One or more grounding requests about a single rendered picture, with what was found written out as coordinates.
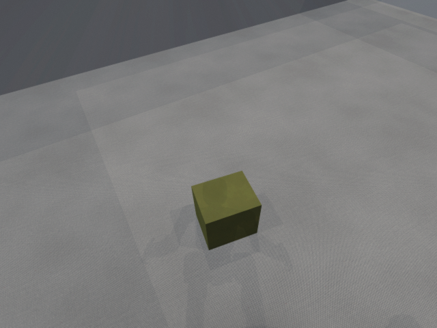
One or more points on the carton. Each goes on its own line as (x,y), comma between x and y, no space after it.
(227,209)

